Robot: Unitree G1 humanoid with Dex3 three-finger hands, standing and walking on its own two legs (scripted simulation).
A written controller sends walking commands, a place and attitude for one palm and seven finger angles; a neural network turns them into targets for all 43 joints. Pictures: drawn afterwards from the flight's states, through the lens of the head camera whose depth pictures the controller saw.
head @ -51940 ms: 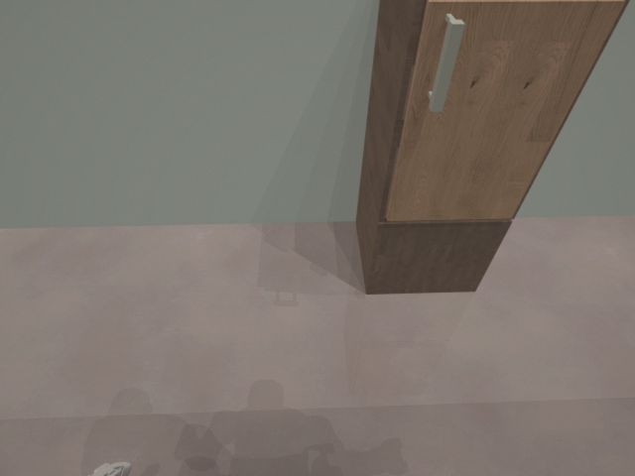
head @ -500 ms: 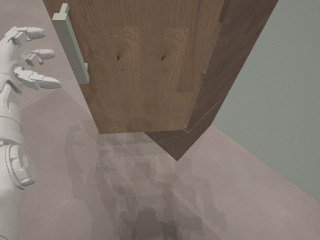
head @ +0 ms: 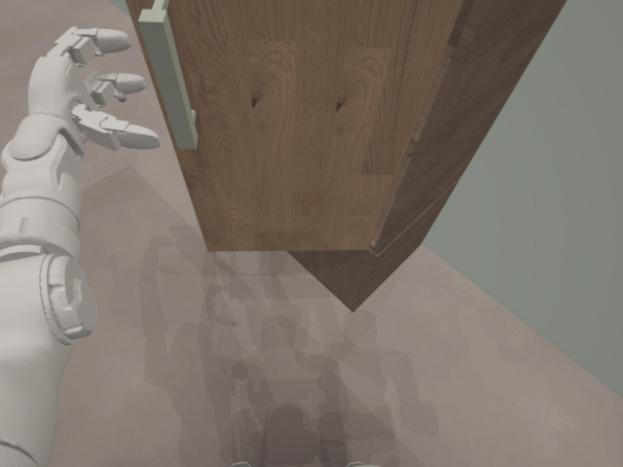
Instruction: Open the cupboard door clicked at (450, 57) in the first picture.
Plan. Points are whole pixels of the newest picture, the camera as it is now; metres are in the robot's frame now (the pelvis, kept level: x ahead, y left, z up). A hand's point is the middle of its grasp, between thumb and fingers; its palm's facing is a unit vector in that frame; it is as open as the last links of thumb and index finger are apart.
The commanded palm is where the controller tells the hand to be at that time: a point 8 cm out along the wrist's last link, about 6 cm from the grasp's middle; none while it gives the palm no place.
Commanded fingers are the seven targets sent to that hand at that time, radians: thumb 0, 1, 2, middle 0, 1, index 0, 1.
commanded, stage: move the hooked fingers beside the handle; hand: left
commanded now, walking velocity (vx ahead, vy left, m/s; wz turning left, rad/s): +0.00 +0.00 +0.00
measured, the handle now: (176, 78) +0.57 +0.13 +0.16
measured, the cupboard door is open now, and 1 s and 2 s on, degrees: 48 48 48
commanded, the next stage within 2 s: slide the fingers in behind the handle in 0.54 s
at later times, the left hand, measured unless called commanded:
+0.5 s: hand (117, 108) +0.52 +0.19 +0.16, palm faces -0.03 -1.00 +0.00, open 14.0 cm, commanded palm +0.50 +0.24 +0.16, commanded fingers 0.00 -0.50 0.30 -0.30 -1.20 -0.30 -1.20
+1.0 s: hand (147, 103) +0.51 +0.16 +0.17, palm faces -0.05 -1.00 +0.02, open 14.0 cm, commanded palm +0.49 +0.21 +0.16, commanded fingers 0.00 -0.50 0.30 -0.30 -1.20 -0.30 -1.20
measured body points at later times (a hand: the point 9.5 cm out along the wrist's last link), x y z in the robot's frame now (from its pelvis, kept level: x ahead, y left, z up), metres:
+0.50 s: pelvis +0.00 -0.01 +0.00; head +0.09 +0.00 +0.44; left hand +0.51 +0.25 +0.16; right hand -0.03 -0.28 -0.10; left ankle +0.00 +0.08 -0.72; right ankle -0.02 -0.12 -0.72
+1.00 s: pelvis +0.01 -0.01 +0.00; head +0.08 -0.01 +0.45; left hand +0.51 +0.21 +0.17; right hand +0.01 -0.28 -0.11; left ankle +0.00 +0.08 -0.72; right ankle -0.02 -0.12 -0.72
